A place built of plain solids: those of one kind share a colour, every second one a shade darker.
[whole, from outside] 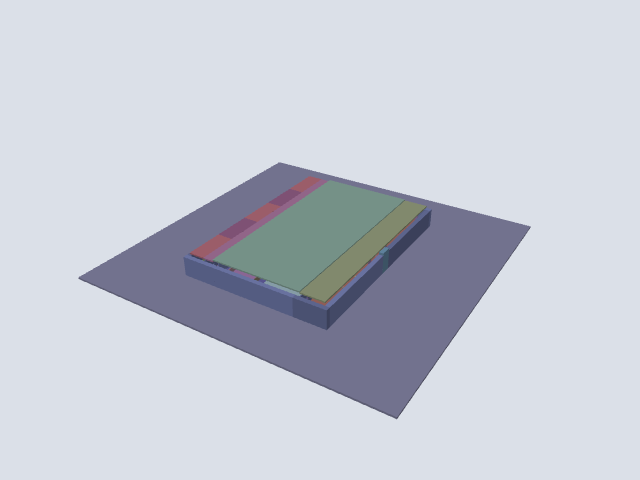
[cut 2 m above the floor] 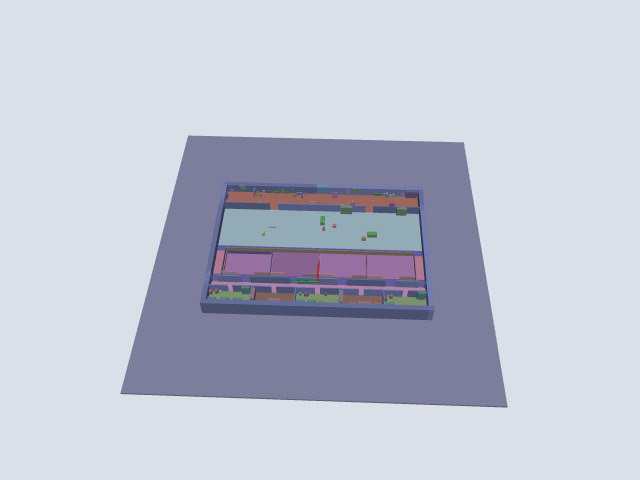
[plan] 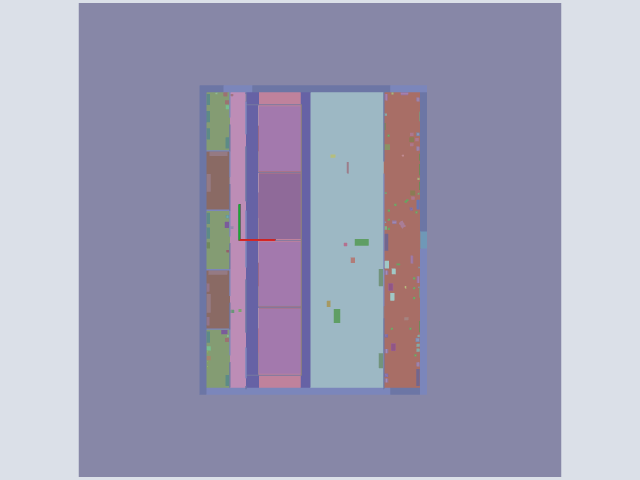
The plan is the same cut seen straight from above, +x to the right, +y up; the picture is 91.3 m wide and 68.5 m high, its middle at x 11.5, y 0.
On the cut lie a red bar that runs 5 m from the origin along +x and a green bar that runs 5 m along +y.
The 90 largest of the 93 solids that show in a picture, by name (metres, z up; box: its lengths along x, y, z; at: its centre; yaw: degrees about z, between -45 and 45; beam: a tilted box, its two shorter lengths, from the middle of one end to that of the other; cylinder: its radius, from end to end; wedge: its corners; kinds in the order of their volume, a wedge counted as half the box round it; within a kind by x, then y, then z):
{
 "ground_under_all_1": {"box": [68.85, 67.68, 0.4], "at": [11.51, 0.0, -0.75]},
 "wall_1": {"box": [1.0, 10.28, 4.24], "at": [-5.21, -16.96, 1.52]},
 "wall_2": {"box": [1.0, 10.28, 4.24], "at": [-5.21, -8.48, 1.52]},
 "wall_3": {"box": [1.0, 10.28, 4.24], "at": [-5.21, 0.0, 1.52]},
 "wall_4": {"box": [1.0, 10.28, 4.24], "at": [-5.21, 8.48, 1.52]},
 "wall_5": {"box": [1.0, 10.28, 4.24], "at": [-5.21, 16.96, 1.52]},
 "wall_6": {"box": [5.25, 1.0, 4.24], "at": [-3.08, -21.6, 1.52]},
 "wall_7": {"box": [3.65, 0.2, 4.24], "at": [-3.08, -12.72, 1.52]},
 "wall_8": {"box": [3.65, 0.2, 4.24], "at": [-3.08, 12.72, 1.52]},
 "wall_9": {"box": [5.25, 1.0, 4.24], "at": [-3.08, 21.6, 1.52]},
 "wall_10": {"box": [0.2, 3.87, 4.24], "at": [-1.36, -19.37, 1.52]},
 "wall_11": {"box": [0.2, 7.53, 4.24], "at": [-1.36, -12.72, 1.52]},
 "wall_12": {"box": [0.2, 3.87, 4.24], "at": [-1.36, -10.89, 1.52]},
 "wall_13": {"box": [0.2, 3.87, 4.24], "at": [-1.36, -6.07, 1.52]},
 "wall_14": {"box": [0.2, 7.53, 4.24], "at": [-1.36, -4.24, 1.52]},
 "wall_15": {"box": [0.2, 3.87, 4.24], "at": [-1.36, -2.41, 1.52]},
 "wall_16": {"box": [0.2, 3.87, 4.24], "at": [-1.36, 2.41, 1.52]},
 "wall_17": {"box": [0.2, 3.87, 4.24], "at": [-1.36, 6.07, 1.52]},
 "wall_18": {"box": [0.2, 3.87, 4.24], "at": [-1.36, 10.89, 1.52]},
 "wall_19": {"box": [0.2, 7.53, 4.24], "at": [-1.36, 12.72, 1.52]},
 "wall_20": {"box": [0.2, 3.87, 4.24], "at": [-1.36, 14.55, 1.52]},
 "wall_21": {"box": [0.2, 3.87, 4.24], "at": [-1.36, 19.37, 1.52]},
 "wall_22": {"box": [0.2, 3.87, 4.24], "at": [-1.36, 19.37, 1.52]},
 "wall_23": {"box": [4.1, 1.0, 4.24], "at": [-0.21, -21.6, 1.52]},
 "wall_24": {"box": [4.1, 1.0, 4.24], "at": [-0.21, 21.6, 1.52]},
 "wall_25": {"box": [0.2, 4.4, 4.24], "at": [0.94, -17.53, 1.52]},
 "wall_26": {"box": [0.2, 7.61, 4.24], "at": [0.94, -9.43, 1.52]},
 "wall_27": {"box": [0.2, 8.14, 4.24], "at": [0.94, 0.15, 1.52]},
 "wall_28": {"box": [0.2, 7.9, 4.24], "at": [0.94, 9.43, 1.52]},
 "wall_29": {"box": [0.2, 4.66, 4.24], "at": [0.94, 17.4, 1.52]},
 "wall_30": {"box": [21.47, 1.0, 4.24], "at": [10.78, -21.6, 1.52]},
 "wall_31": {"box": [21.47, 1.0, 4.24], "at": [10.78, 21.6, 1.52]},
 "wall_32": {"box": [0.2, 10.14, 4.24], "at": [20.61, -16.23, 1.52]},
 "wall_33": {"box": [0.2, 18.92, 4.24], "at": [20.61, 0.0, 1.52]},
 "wall_34": {"box": [0.2, 10.14, 4.24], "at": [20.61, 16.23, 1.52]},
 "wall_35": {"box": [7.05, 1.0, 4.24], "at": [23.23, -21.6, 1.52]},
 "wall_36": {"box": [7.05, 1.0, 4.24], "at": [23.23, 21.6, 1.52]},
 "wall_37": {"box": [1.0, 20.9, 4.24], "at": [26.26, -11.65, 1.52]},
 "wall_38": {"box": [1.0, 20.9, 4.24], "at": [26.26, 11.65, 1.52]},
 "floor_yard_1": {"box": [10.45, 42.4, 1.46], "at": [15.38, 0.0, 0.13]},
 "floor_lobby_1": {"box": [5.25, 42.4, 1.46], "at": [23.23, 0.0, 0.13]},
 "floor_plot_1": {"box": [5.97, 9.3, 1.46], "at": [5.78, -14.45, 0.13]},
 "floor_plot_2": {"box": [5.97, 9.15, 1.46], "at": [5.78, -4.83, 0.13]},
 "floor_plot_3": {"box": [5.97, 9.3, 1.46], "at": [5.78, 4.8, 0.13]},
 "floor_plot_4": {"box": [5.97, 9.25, 0.6], "at": [5.78, 14.47, -0.3]},
 "ceil_hall_1": {"box": [19.67, 42.4, 0.3], "at": [10.78, 0.0, 4.61]},
 "floor_walkway_1": {"box": [1.85, 42.4, 1.46], "at": [1.86, 0.0, 0.13]},
 "floor_walkway_2": {"box": [1.4, 42.4, 1.46], "at": [9.46, 0.0, 0.13]},
 "floor_back_corridor_1": {"box": [2.3, 42.4, 1.46], "at": [-0.21, 0.0, 0.13]},
 "floor_store_1": {"box": [3.45, 8.48, 1.46], "at": [-3.08, -16.96, 0.13]},
 "floor_store_2": {"box": [3.45, 8.48, 1.46], "at": [-3.08, 0.0, 0.13]},
 "floor_store_3": {"box": [3.45, 8.48, 1.46], "at": [-3.08, 16.96, 0.13]},
 "floor_office_1": {"box": [3.45, 8.48, 1.46], "at": [-3.08, -8.48, 0.13]},
 "floor_office_2": {"box": [3.45, 8.48, 1.46], "at": [-3.08, 8.48, 0.13]},
 "ceil_lobby_1": {"box": [5.25, 42.4, 0.3], "at": [23.23, 0.0, 4.41]},
 "floor_baulk_1": {"box": [5.97, 2.1, 1.46], "at": [5.77, -20.15, 0.13]},
 "floor_baulk_2": {"box": [5.97, 0.4, 1.46], "at": [5.77, -9.6, 0.13]},
 "floor_baulk_3": {"box": [5.97, 0.4, 1.46], "at": [5.77, -0.05, 0.13]},
 "floor_baulk_4": {"box": [5.97, 0.4, 1.46], "at": [5.77, 9.65, 0.13]},
 "floor_baulk_5": {"box": [5.97, 2.1, 1.46], "at": [5.77, 20.15, 0.13]},
 "ceil_back_corridor_1": {"box": [2.3, 42.4, 0.3], "at": [-0.21, 0.0, 4.26]},
 "ceil_store_1": {"box": [3.45, 8.48, 0.3], "at": [-3.08, -16.96, 4.26]},
 "ceil_store_2": {"box": [3.45, 8.48, 0.3], "at": [-3.08, 0.0, 4.26]},
 "ceil_store_3": {"box": [3.45, 8.48, 0.3], "at": [-3.08, 16.96, 4.26]},
 "ceil_office_1": {"box": [3.45, 8.48, 0.3], "at": [-3.08, -8.48, 4.26]},
 "ceil_office_2": {"box": [3.45, 8.48, 0.3], "at": [-3.08, 8.48, 4.26]},
 "cabinets_office_1": {"box": [0.6, 2.7, 2.0], "at": [-4.38, -9.04, 1.86]},
 "cabinets_office_2": {"box": [0.6, 2.55, 2.0], "at": [-4.38, 8.14, 1.86]},
 "cabinets_office_3": {"box": [2.7, 0.6, 2.0], "at": [-3.06, -4.67, 1.86]},
 "cabinets_office_4": {"box": [2.55, 0.6, 2.0], "at": [-2.98, 12.29, 1.86]},
 "rail_far_1": {"box": [0.12, 38.72, 2.51], "at": [8.82, 0.0, 0.66]},
 "door_leaf_1": {"box": [0.97, 2.4, 4.73], "at": [26.27, 0.0, 1.76]},
 "rail_baulk_1": {"box": [7.72, 0.12, 2.51], "at": [4.9, -19.3, 0.66]},
 "rail_baulk_2": {"box": [7.72, 0.12, 2.51], "at": [4.9, 19.3, 0.66]},
 "rail_baulk_3": {"box": [5.97, 0.12, 2.51], "at": [5.78, -9.6, 0.66]},
 "rail_baulk_4": {"box": [5.97, 0.12, 2.51], "at": [5.78, 9.65, 0.66]},
 "cabinets_hall_1": {"box": [0.6, 2.15, 2.0], "at": [20.18, -17.23, 1.86]},
 "cabinets_hall_2": {"box": [0.6, 2.45, 2.0], "at": [20.18, -5.38, 1.86]},
 "rail_end_1": {"box": [0.12, 3.14, 2.51], "at": [2.73, -17.67, 0.66]},
 "rail_end_2": {"box": [0.12, 2.94, 2.51], "at": [2.73, -11.13, 0.66]},
 "rail_end_3": {"box": [0.12, 3.14, 2.51], "at": [2.73, -1.68, 0.66]},
 "rail_end_4": {"box": [0.12, 3.14, 2.51], "at": [2.73, 1.58, 0.66]},
 "rail_end_5": {"box": [0.12, 2.94, 2.51], "at": [2.73, 11.18, 0.66]},
 "rail_end_6": {"box": [0.12, 2.94, 2.51], "at": [2.73, 17.77, 0.66]},
 "lockers_lobby_1": {"box": [0.5, 2.45, 1.8], "at": [20.99, -0.33, 1.76]},
 "lockers_lobby_2": {"box": [0.5, 2.45, 1.8], "at": [25.48, -19.62, 1.76]},
 "shelves_store_1": {"box": [0.5, 1.6, 2.0], "at": [-1.74, -20.05, 1.86]},
 "shelves_store_2": {"box": [0.5, 1.6, 2.0], "at": [-1.74, 13.87, 1.86]},
 "console_hall_1": {"box": [0.95, 2.0, 0.79], "at": [13.92, -10.86, 1.25]},
 "console_hall_2": {"box": [2.0, 0.95, 0.79], "at": [17.46, -0.33, 1.25]}
}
